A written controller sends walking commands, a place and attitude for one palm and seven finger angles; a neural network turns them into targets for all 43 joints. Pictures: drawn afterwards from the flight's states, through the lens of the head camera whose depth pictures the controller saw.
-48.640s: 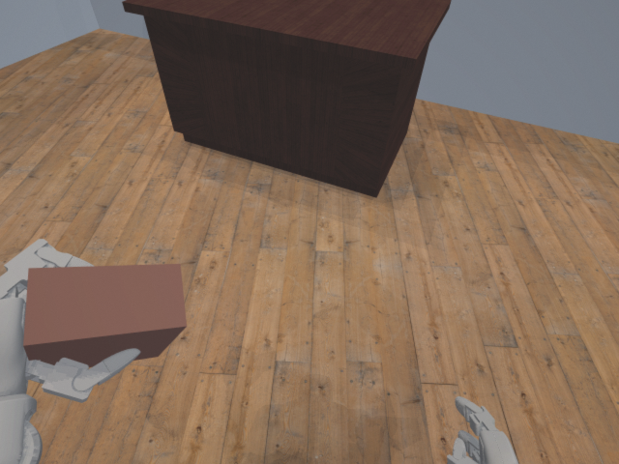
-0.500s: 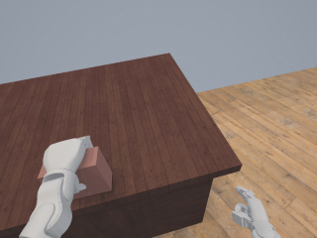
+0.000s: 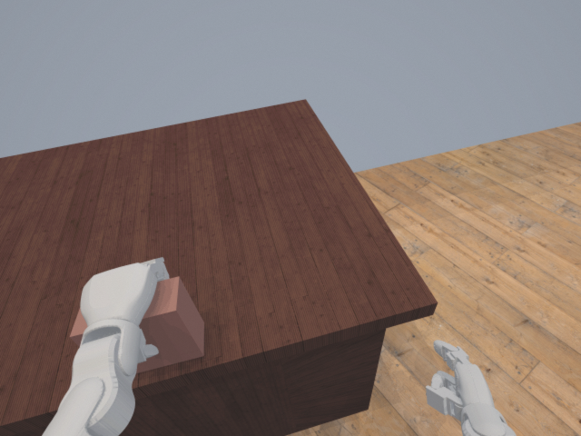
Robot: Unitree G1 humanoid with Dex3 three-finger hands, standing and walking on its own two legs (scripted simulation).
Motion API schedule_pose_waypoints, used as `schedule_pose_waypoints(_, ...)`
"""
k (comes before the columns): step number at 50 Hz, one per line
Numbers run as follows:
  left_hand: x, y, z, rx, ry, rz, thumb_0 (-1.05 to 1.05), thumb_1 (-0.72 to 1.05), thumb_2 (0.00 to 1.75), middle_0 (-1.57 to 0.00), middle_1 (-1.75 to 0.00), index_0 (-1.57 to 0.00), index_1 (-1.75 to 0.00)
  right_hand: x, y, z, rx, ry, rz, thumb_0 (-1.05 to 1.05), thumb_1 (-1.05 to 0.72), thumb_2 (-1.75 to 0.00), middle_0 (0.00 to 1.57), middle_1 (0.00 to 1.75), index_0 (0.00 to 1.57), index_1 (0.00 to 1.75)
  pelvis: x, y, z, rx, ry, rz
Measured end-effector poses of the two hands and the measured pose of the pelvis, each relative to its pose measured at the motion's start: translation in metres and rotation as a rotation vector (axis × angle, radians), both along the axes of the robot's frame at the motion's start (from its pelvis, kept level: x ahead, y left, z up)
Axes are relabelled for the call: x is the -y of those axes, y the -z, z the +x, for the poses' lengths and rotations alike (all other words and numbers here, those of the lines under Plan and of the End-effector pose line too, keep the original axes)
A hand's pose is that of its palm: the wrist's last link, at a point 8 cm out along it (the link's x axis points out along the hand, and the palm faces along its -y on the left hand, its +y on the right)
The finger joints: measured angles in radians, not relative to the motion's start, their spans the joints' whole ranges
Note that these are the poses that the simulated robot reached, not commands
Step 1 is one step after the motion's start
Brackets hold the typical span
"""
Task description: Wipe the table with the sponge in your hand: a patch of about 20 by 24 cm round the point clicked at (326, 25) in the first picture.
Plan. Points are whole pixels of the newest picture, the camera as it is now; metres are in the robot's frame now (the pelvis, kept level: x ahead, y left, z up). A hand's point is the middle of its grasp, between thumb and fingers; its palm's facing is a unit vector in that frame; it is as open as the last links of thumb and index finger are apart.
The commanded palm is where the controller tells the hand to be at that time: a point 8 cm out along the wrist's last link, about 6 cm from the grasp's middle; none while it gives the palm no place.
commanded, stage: lower the sponge onto the table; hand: left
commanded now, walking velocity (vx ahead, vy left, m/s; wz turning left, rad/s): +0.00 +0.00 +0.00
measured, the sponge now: (150, 336) +0.23 +0.27 +0.01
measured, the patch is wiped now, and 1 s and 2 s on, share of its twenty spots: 0.00 0.30 0.55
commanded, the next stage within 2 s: wipe forward along the first lane in 0.10 s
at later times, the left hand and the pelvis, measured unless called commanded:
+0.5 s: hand (142, 301) +0.26 +0.28 +0.05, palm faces -0.05 -0.07 -1.00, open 10.1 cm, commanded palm +0.25 +0.28 +0.09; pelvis +0.00 -0.01 +0.00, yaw +1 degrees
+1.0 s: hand (147, 270) +0.31 +0.30 +0.05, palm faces -0.11 -0.01 -0.99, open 10.1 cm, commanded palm +0.31 +0.29 +0.09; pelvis -0.02 -0.01 -0.01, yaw +1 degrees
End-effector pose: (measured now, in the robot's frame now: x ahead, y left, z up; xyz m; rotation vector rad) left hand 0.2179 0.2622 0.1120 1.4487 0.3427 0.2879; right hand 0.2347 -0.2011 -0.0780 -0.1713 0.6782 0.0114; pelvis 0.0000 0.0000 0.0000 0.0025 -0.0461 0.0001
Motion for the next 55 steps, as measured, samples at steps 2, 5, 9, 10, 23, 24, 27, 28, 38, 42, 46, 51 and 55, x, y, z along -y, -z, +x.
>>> schedule_pose_waypoints(2,0.0,0.001,0.002,-0.007,-0.004,0.0,0.0,-0.52,1.05,-0.73,-1.34,-0.75,-1.34,0.001,0.0,0.001,0.003,0.001,0.001,0.02,-0.91,-0.9,0.2,0.3,0.2,0.3,0.0,0.0,0.0,-0.004,-0.003,0.0)
schedule_pose_waypoints(5,0.001,0.004,0.004,-0.022,-0.002,0.007,-0.01,-0.52,1.05,-0.73,-1.34,-0.75,-1.34,0.002,0.0,0.001,0.002,0.004,-0.001,0.02,-0.91,-0.9,0.2,0.3,0.2,0.3,0.001,0.0,0.0,-0.008,-0.003,0.0)
schedule_pose_waypoints(9,0.0,0.005,0.005,-0.029,0.003,0.006,-0.01,-0.52,1.06,-0.73,-1.33,-0.75,-1.33,0.004,0.003,-0.001,-0.004,0.01,-0.002,0.01,-0.91,-0.9,0.2,0.3,0.2,0.3,0.002,0.001,0.001,-0.014,-0.001,0.001)
schedule_pose_waypoints(10,0.0,0.005,0.005,-0.026,0.003,0.005,-0.01,-0.52,1.06,-0.73,-1.33,-0.75,-1.33,0.005,0.003,-0.002,-0.007,0.012,-0.002,0.01,-0.91,-0.9,0.2,0.3,0.2,0.3,0.002,0.001,0.001,-0.016,0.0,0.001)
schedule_pose_waypoints(23,-0.007,0.004,0.02,-0.027,-0.012,0.03,-0.01,-0.54,1.06,-0.75,-1.32,-0.77,-1.32,0.017,0.015,-0.018,-0.058,0.043,-0.023,0.01,-0.91,-0.9,0.2,0.3,0.2,0.3,0.005,0.003,-0.003,-0.037,-0.011,0.001)
schedule_pose_waypoints(24,-0.008,0.005,0.022,-0.032,-0.013,0.031,-0.01,-0.54,1.06,-0.75,-1.32,-0.77,-1.32,0.017,0.015,-0.02,-0.061,0.047,-0.022,0.01,-0.91,-0.9,0.2,0.3,0.2,0.3,0.005,0.003,-0.004,-0.039,-0.01,0.001)
schedule_pose_waypoints(27,-0.01,0.006,0.028,-0.048,-0.012,0.035,-0.01,-0.54,1.06,-0.75,-1.32,-0.77,-1.32,0.02,0.018,-0.025,-0.069,0.058,-0.023,0.01,-0.91,-0.9,0.2,0.3,0.2,0.3,0.006,0.004,-0.005,-0.045,-0.012,0.001)
schedule_pose_waypoints(28,-0.01,0.006,0.03,-0.053,-0.01,0.037,-0.01,-0.54,1.06,-0.76,-1.32,-0.78,-1.32,0.021,0.019,-0.027,-0.073,0.061,-0.025,0.01,-0.91,-0.9,0.2,0.3,0.2,0.3,0.006,0.004,-0.006,-0.047,-0.012,0.001)
schedule_pose_waypoints(38,-0.018,0.007,0.05,-0.077,0.005,0.061,0.0,-0.55,1.06,-0.77,-1.31,-0.79,-1.31,0.037,0.031,-0.055,-0.135,0.1,-0.044,0.01,-0.91,-0.9,0.2,0.3,0.2,0.3,0.009,0.006,-0.012,-0.075,-0.017,0.0)
schedule_pose_waypoints(42,-0.019,0.007,0.059,-0.087,0.012,0.076,0.0,-0.56,1.07,-0.78,-1.3,-0.8,-1.3,0.044,0.038,-0.068,-0.167,0.118,-0.05,0.01,-0.91,-0.9,0.2,0.3,0.2,0.3,0.01,0.008,-0.015,-0.09,-0.019,-0.001)
schedule_pose_waypoints(46,-0.022,0.006,0.069,-0.095,0.015,0.086,0.0,-0.56,1.07,-0.78,-1.3,-0.8,-1.3,0.049,0.044,-0.081,-0.201,0.135,-0.055,0.01,-0.91,-0.9,0.2,0.3,0.2,0.3,0.012,0.009,-0.017,-0.104,-0.021,0.0)
schedule_pose_waypoints(51,-0.027,0.005,0.084,-0.099,0.015,0.092,0.01,-0.57,1.07,-0.78,-1.3,-0.8,-1.3,0.055,0.05,-0.096,-0.238,0.158,-0.056,0.01,-0.91,-0.9,0.2,0.3,0.2,0.3,0.014,0.011,-0.018,-0.122,-0.02,-0.001)
schedule_pose_waypoints(55,-0.029,0.006,0.093,-0.11,0.016,0.096,0.01,-0.57,1.07,-0.78,-1.3,-0.8,-1.31,0.06,0.053,-0.106,-0.265,0.175,-0.06,0.01,-0.91,-0.9,0.2,0.3,0.2,0.3,0.015,0.011,-0.017,-0.134,-0.017,-0.002)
